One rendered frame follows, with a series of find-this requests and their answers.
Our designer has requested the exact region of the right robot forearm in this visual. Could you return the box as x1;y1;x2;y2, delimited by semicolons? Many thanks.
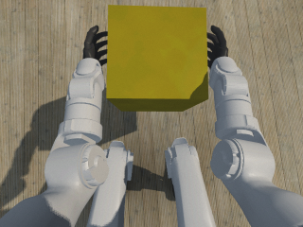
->
208;56;270;149

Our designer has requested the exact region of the carton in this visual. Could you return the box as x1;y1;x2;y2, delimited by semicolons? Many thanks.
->
106;5;209;112

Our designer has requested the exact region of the robot left upper arm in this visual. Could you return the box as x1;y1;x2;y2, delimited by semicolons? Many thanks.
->
0;143;109;227

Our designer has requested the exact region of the robot right shin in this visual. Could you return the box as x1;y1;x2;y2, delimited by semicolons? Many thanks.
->
170;137;200;184

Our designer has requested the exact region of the robot left hand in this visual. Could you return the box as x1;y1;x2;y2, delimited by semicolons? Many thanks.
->
82;25;108;66

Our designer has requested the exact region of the robot right upper arm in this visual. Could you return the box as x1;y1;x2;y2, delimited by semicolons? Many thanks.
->
210;137;303;227

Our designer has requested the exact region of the robot right hand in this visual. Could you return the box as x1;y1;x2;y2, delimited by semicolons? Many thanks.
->
206;25;228;69

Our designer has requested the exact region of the robot right thigh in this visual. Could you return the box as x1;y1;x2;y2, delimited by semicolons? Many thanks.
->
164;143;216;227

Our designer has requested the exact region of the left robot forearm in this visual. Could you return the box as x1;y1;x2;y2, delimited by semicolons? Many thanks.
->
48;58;106;156

